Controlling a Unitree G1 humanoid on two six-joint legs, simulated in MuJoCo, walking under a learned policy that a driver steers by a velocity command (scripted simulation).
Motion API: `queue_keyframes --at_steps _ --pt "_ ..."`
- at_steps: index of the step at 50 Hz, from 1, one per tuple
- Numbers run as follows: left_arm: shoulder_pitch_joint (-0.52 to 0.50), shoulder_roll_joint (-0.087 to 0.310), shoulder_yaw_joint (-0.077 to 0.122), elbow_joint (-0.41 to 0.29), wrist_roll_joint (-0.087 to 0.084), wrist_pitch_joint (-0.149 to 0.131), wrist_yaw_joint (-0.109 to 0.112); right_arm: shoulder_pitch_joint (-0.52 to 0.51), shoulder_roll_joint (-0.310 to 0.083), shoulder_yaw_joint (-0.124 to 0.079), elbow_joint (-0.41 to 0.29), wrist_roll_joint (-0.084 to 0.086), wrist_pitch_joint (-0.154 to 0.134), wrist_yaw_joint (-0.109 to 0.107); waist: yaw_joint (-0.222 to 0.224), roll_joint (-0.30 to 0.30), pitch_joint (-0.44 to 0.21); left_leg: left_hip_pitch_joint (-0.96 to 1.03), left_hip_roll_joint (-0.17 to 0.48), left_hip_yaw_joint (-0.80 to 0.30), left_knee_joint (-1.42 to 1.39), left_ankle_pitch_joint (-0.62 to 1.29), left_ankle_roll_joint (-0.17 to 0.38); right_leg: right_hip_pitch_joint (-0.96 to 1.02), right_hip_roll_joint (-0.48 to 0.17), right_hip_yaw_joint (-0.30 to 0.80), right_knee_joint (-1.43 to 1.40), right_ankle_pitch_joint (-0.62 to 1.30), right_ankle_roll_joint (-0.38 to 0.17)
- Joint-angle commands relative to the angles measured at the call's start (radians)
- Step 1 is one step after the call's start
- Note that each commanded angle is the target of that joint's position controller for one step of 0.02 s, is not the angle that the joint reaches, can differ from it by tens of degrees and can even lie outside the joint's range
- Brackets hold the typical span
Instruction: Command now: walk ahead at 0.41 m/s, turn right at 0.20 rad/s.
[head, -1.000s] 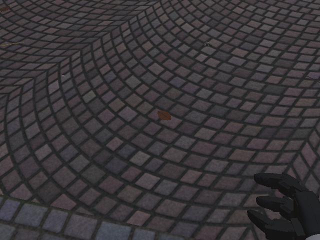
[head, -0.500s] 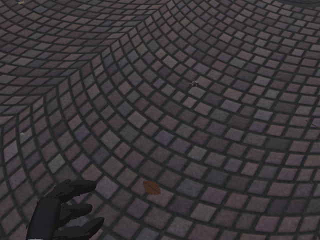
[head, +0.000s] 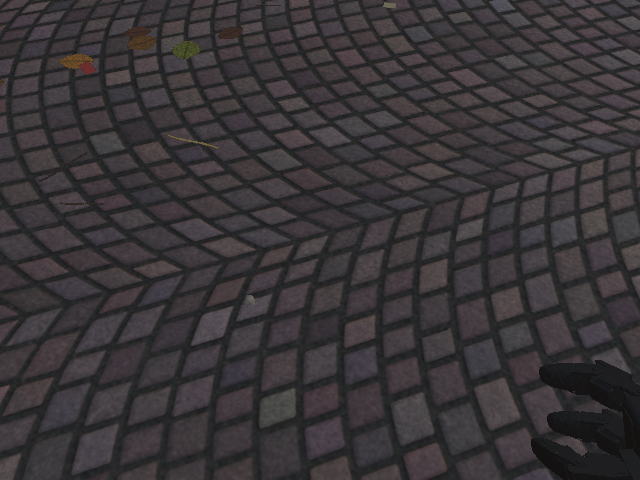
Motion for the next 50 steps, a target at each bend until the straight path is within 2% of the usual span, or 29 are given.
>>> queue_keyframes --at_steps 1,2,3,4,5,6,9,11,13,15,18,20,21,22,23,24,25,26,27,29,31,34,38,43,46,47,48,49,50 --pt "-0.123 0.099 -0.006 -0.128 0.031 -0.013 0.003 0.427 -0.241 -0.082 0.053 -0.05 0.008 -0.04 -0.304 0.068 -0.294 0.87 0.221 -0.172 0.064 0.712 0.074 -0.5 -0.018 0.069 0.616 0.363 -0.034" --pt "0.13 0.012 -0.04 -0.084 0.01 -0.008 -0.001 0.406 -0.248 -0.062 0.013 -0.081 0.008 -0.032 -0.214 0.286 -0.581 1.091 0.514 -0.522 0.078 0.938 0.269 -0.681 0.09 0.23 1.033 -0.258 0.001" --pt "0.069 0.153 -0.004 -0.086 -0.001 0.002 0.002 0.364 -0.205 -0.064 -0.01 -0.048 0.024 -0.027 -0.241 0.154 -0.636 0.975 0.43 -0.483 0.002 0.756 0.243 -0.665 0.042 0.288 1.082 -0.206 0.005" --pt "-0.045 0.157 0.006 -0.126 -0.016 0.018 0.01 0.296 -0.161 -0.05 0.005 -0.018 0.028 -0.025 -0.217 0.106 -0.452 0.859 0.39 -0.333 -0.024 0.629 0.21 -0.771 -0.007 0.22 1.036 -0.161 0.012" --pt "-0.096 0.127 0.0 -0.136 -0.005 0.034 0.023 0.257 -0.127 -0.044 0.034 0.001 0.029 -0.029 -0.19 0.045 -0.327 0.723 0.34 -0.259 -0.073 0.543 0.183 -0.805 -0.045 0.172 0.981 -0.098 0.024" --pt "-0.088 0.112 0.004 -0.131 0.005 0.058 0.03 0.22 -0.095 -0.037 0.044 0.001 0.029 -0.032 -0.152 0.058 -0.243 0.589 0.311 -0.19 -0.125 0.464 0.175 -0.779 -0.066 0.155 0.967 -0.057 0.035" --pt "-0.039 0.043 0.007 -0.145 0.001 0.124 0.043 0.091 -0.076 -0.043 0.048 -0.021 0.024 -0.042 -0.064 0.095 -0.166 0.311 0.315 -0.051 -0.274 0.231 0.184 -0.654 -0.097 0.121 0.932 -0.002 0.06" --pt "-0.111 0.037 0.011 -0.19 0.014 0.139 0.046 0.058 -0.09 -0.053 0.064 -0.017 0.022 -0.059 -0.063 0.086 -0.135 0.28 0.323 0.019 -0.31 0.14 0.172 -0.667 -0.119 0.113 0.813 0.084 0.052" --pt "-0.155 0.037 0.013 -0.213 0.02 0.139 0.031 0.043 -0.105 -0.062 0.077 -0.012 0.028 -0.079 -0.068 0.066 -0.15 0.286 0.307 0.093 -0.314 0.049 0.15 -0.608 -0.127 0.102 0.67 0.233 0.024" --pt "-0.187 0.045 0.018 -0.226 0.021 0.143 0.01 0.022 -0.114 -0.068 0.087 0.001 0.037 -0.087 -0.072 0.07 -0.151 0.302 0.302 0.147 -0.309 -0.016 0.13 -0.549 -0.111 0.075 0.555 0.316 -0.002" --pt "-0.239 0.081 0.036 -0.264 0.02 0.162 -0.011 0.029 -0.134 -0.082 0.114 0.029 0.052 -0.077 -0.085 0.069 -0.126 0.375 0.333 0.17 -0.263 -0.081 0.097 -0.531 -0.09 0.031 0.446 0.269 -0.043" --pt "-0.234 0.087 0.049 -0.277 0.023 0.165 -0.016 0.022 -0.137 -0.088 0.134 0.046 0.065 -0.072 -0.067 0.047 -0.111 0.404 0.329 0.199 -0.173 -0.119 0.044 -0.48 -0.057 -0.011 0.32 0.275 -0.085" --pt "-0.21 0.105 0.062 -0.272 0.03 0.163 -0.008 0.05 -0.114 -0.085 0.153 0.052 0.073 -0.07 -0.064 -0.002 -0.103 0.391 0.288 0.229 -0.069 -0.179 -0.003 -0.429 -0.03 -0.004 0.251 0.312 -0.118" --pt "-0.159 0.189 0.092 -0.267 0.036 0.157 0.007 0.112 -0.09 -0.083 0.171 0.036 0.084 -0.064 -0.064 -0.195 -0.064 0.286 0.187 0.288 0.172 -0.34 -0.078 -0.344 -0.078 0.146 0.122 0.661 -0.179" --pt "-0.169 0.316 0.115 -0.302 0.034 0.148 0.02 0.12 -0.062 -0.072 0.126 -0.011 0.093 -0.064 -0.121 -0.465 -0.028 -0.041 0.013 0.262 0.511 -0.782 -0.174 -0.21 -0.247 0.524 0.06 0.89 -0.337" --pt "-0.157 0.299 0.103 -0.324 0.064 0.11 0.003 0.056 -0.08 -0.072 0.099 -0.017 0.093 -0.072 -0.081 -0.337 -0.17 -0.121 -0.047 0.023 0.672 -0.793 -0.161 -0.205 -0.312 0.709 -0.023 0.63 -0.43" --pt "-0.183 0.278 0.097 -0.33 0.06 0.082 -0.009 0.009 -0.103 -0.079 0.096 0.008 0.09 -0.079 -0.078 -0.216 -0.161 -0.154 -0.04 -0.035 0.694 -0.709 -0.125 -0.205 -0.297 0.662 -0.055 0.499 -0.398" --pt "-0.227 0.247 0.09 -0.337 0.036 0.072 -0.004 0.005 -0.101 -0.082 0.106 0.013 0.086 -0.088 -0.104 -0.142 -0.138 -0.167 -0.024 -0.063 0.656 -0.609 -0.101 -0.219 -0.256 0.612 -0.048 0.423 -0.34" --pt "-0.276 0.205 0.077 -0.35 0.013 0.078 0.008 0.013 -0.112 -0.087 0.12 0.002 0.085 -0.097 -0.125 -0.117 -0.132 -0.158 -0.008 -0.082 0.609 -0.54 -0.097 -0.242 -0.231 0.565 -0.035 0.397 -0.299" --pt "-0.328 0.171 0.063 -0.385 0.018 0.097 0.035 0.015 -0.116 -0.092 0.128 -0.005 0.079 -0.095 -0.147 -0.147 -0.163 -0.072 -0.026 -0.087 0.546 -0.452 -0.101 -0.292 -0.174 0.505 -0.023 0.43 -0.258" --pt "-0.311 0.174 0.065 -0.398 0.024 0.106 0.051 0.021 -0.086 -0.085 0.142 0.004 0.074 -0.087 -0.142 -0.124 -0.195 -0.047 -0.06 -0.091 0.473 -0.411 -0.118 -0.267 -0.145 0.491 -0.003 0.493 -0.249" --pt "-0.293 0.19 0.072 -0.409 0.018 0.116 0.062 0.006 -0.067 -0.077 0.146 0.012 0.075 -0.082 -0.13 -0.125 -0.189 -0.037 -0.092 -0.111 0.343 -0.398 -0.144 -0.254 -0.125 0.529 0.005 0.452 -0.25" --pt "-0.31 0.189 0.074 -0.432 0.02 0.132 0.061 0.004 -0.08 -0.081 0.157 0.019 0.074 -0.076 -0.119 -0.169 -0.155 0.022 -0.111 -0.128 0.23 -0.385 -0.155 -0.305 -0.095 0.592 0.004 0.327 -0.24" --pt "-0.328 0.191 0.076 -0.453 0.019 0.145 0.048 0.014 -0.1 -0.088 0.157 0.023 0.053 -0.062 -0.103 -0.205 -0.148 0.132 -0.121 -0.14 0.086 -0.406 -0.139 -0.312 -0.068 0.68 0.037 0.365 -0.237" --pt "-0.365 0.191 0.075 -0.469 0.009 0.15 0.039 0.077 -0.125 -0.101 0.169 0.026 0.044 -0.053 -0.131 -0.21 -0.145 0.284 -0.113 -0.125 -0.102 -0.351 -0.118 -0.351 -0.027 0.72 0.07 0.362 -0.209" --pt "-0.379 0.181 0.07 -0.472 0.001 0.152 0.037 0.113 -0.135 -0.109 0.18 0.024 0.044 -0.054 -0.152 -0.185 -0.146 0.382 -0.081 -0.114 -0.216 -0.25 -0.104 -0.4 0.012 0.697 0.11 0.295 -0.181" --pt "-0.312 0.128 0.055 -0.461 0.002 0.154 0.033 0.117 -0.176 -0.118 0.176 0.016 0.051 -0.059 -0.117 -0.052 -0.188 0.524 0.079 -0.222 -0.254 -0.215 -0.044 -0.495 0.088 0.602 0.247 -0.001 -0.135" --pt "-0.277 0.108 0.049 -0.476 -0.005 0.151 0.031 0.094 -0.236 -0.122 0.162 -0.008 0.066 -0.066 -0.074 0.202 -0.158 0.572 0.266 -0.442 -0.286 -0.099 0.097 -0.689 0.23 0.362 0.453 -0.176 -0.08" --pt "-0.289 0.201 0.075 -0.475 0.012 0.135 0.025 0.087 -0.198 -0.118 0.149 -0.03 0.061 -0.068 -0.092 0.214 -0.121 0.494 0.358 -0.532 -0.311 -0.114 0.178 -0.76 0.147 0.319 0.666 -0.131 -0.033"
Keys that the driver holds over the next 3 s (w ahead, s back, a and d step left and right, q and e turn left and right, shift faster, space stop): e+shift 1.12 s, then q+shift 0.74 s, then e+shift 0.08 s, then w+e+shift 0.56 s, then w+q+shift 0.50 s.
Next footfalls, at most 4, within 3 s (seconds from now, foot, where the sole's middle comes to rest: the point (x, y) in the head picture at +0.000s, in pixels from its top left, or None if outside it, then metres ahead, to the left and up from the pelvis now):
0.42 right None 0.22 -0.16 -0.75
0.96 left None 0.36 -0.02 -0.75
1.34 right None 0.11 -0.15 -0.75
1.70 left None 0.34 0.00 -0.75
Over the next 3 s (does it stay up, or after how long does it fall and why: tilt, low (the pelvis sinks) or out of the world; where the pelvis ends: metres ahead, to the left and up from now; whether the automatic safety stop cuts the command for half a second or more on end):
stays up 0.58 -0.68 -0.02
